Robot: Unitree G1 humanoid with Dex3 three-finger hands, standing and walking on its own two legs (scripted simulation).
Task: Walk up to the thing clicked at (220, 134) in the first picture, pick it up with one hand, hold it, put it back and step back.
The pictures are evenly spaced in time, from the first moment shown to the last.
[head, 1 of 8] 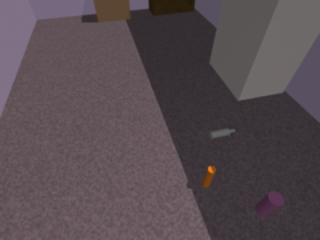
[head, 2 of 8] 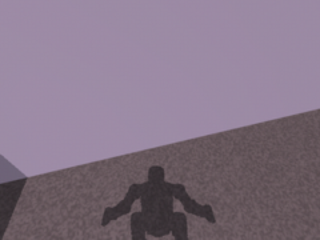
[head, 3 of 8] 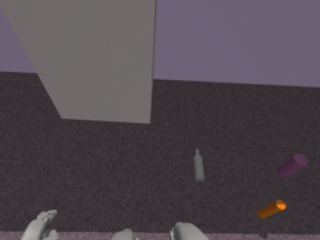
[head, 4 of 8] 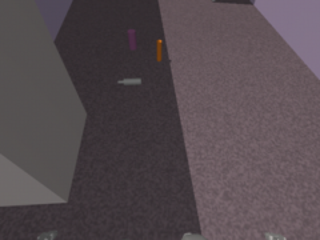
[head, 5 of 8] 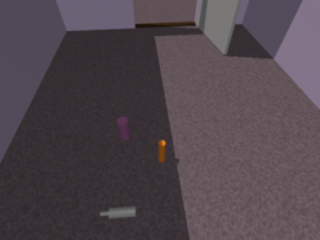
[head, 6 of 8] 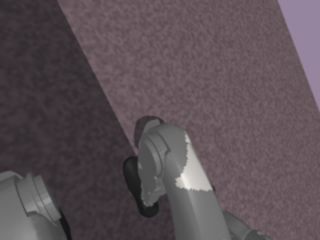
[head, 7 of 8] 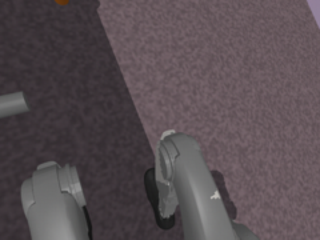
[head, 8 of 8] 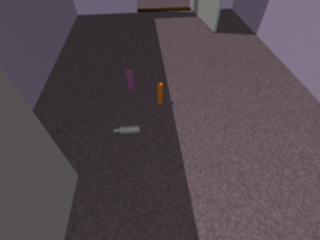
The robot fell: no
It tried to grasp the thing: yes
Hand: left
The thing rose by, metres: 0.67
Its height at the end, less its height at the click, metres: +0.00
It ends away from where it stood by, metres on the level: 0.02
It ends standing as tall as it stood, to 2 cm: yes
